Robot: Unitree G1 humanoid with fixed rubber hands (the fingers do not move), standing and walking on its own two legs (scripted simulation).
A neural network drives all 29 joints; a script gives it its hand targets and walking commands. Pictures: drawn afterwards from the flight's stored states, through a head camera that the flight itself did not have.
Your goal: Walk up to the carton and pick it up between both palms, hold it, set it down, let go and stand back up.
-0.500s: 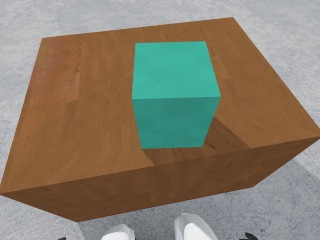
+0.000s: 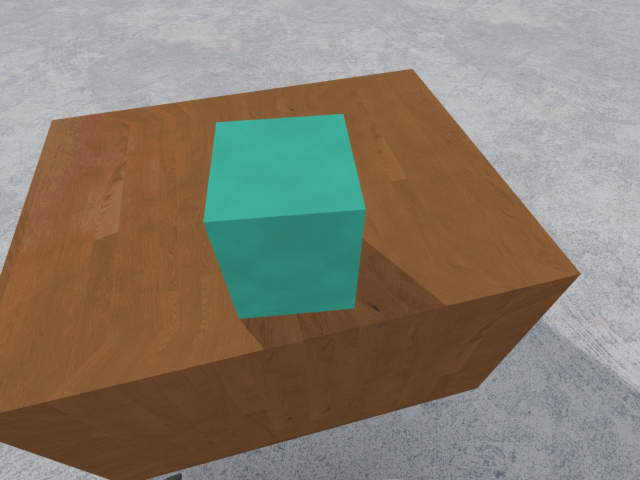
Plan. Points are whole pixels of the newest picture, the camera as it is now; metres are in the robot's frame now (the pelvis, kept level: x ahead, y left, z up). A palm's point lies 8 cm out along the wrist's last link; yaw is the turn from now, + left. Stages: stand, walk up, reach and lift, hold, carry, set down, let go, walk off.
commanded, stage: walk up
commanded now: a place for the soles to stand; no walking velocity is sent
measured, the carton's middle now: (289, 220) +0.49 +0.05 +0.00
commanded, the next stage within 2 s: reach and lift in 1.74 s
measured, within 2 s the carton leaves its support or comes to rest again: neither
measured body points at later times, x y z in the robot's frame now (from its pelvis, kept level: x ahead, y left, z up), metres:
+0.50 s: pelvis +0.01 +0.02 +0.01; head +0.01 +0.02 +0.46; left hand +0.04 +0.26 -0.14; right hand +0.04 -0.23 -0.14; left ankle +0.01 +0.13 -0.73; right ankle +0.01 -0.10 -0.73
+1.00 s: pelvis -0.01 +0.01 +0.01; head +0.02 +0.01 +0.46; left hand +0.01 +0.27 -0.14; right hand +0.06 -0.24 -0.13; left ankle +0.01 +0.13 -0.73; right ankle +0.01 -0.10 -0.73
